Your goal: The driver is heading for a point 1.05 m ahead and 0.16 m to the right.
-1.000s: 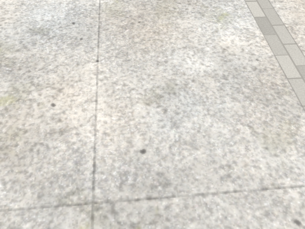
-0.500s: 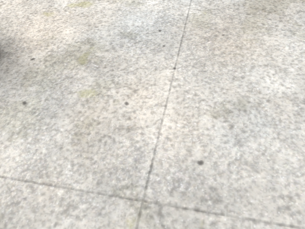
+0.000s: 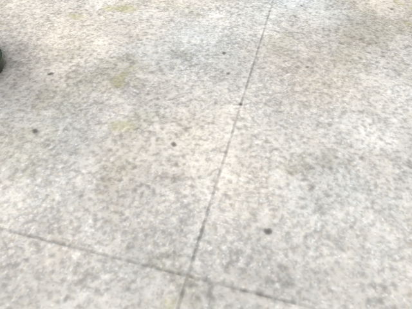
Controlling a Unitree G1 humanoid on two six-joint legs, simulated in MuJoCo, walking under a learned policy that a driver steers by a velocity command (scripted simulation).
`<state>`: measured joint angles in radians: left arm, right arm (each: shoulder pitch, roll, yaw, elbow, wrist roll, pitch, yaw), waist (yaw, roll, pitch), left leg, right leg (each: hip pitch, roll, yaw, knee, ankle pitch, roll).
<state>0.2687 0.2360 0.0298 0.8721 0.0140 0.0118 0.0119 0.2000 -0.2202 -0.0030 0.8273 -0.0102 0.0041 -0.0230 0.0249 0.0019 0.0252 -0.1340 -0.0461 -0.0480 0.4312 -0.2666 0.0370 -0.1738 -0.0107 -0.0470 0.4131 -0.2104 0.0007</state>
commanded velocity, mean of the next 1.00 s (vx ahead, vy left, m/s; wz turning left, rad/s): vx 0.15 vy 0.00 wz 0.01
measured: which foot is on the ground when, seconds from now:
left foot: down 0.00-1.00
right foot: down 0.00-0.80, up 0.82-1.00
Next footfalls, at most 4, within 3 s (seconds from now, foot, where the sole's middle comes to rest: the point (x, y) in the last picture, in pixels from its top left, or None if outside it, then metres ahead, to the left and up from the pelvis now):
1.20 right None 0.40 -0.09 -0.78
1.74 left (195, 255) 0.72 0.08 -0.78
2.28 right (254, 200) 0.96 -0.14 -0.78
2.80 left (230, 165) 1.14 -0.05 -0.78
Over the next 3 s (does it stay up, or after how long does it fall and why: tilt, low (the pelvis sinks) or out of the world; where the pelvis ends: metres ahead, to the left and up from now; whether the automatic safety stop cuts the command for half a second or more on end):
stays up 1.03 -0.10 0.00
